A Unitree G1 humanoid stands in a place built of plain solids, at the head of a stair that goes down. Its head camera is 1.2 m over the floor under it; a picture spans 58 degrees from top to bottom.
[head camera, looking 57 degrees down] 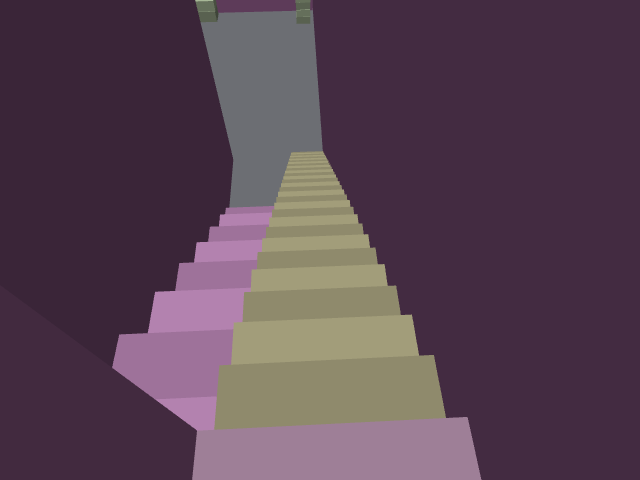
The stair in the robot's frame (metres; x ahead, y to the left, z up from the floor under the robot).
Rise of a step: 0.20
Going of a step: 0.23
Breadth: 0.70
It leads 3 degrees to the left of straight ahead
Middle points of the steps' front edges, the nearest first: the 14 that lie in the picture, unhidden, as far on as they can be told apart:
0.21 -0.03 0.00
0.44 -0.02 -0.20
0.67 -0.01 -0.39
0.90 0.00 -0.59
1.12 0.01 -0.79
1.35 0.02 -0.98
1.58 0.03 -1.18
1.80 0.04 -1.38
2.03 0.05 -1.58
2.26 0.06 -1.77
2.49 0.07 -1.97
2.71 0.08 -2.17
2.94 0.09 -2.37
3.17 0.11 -2.56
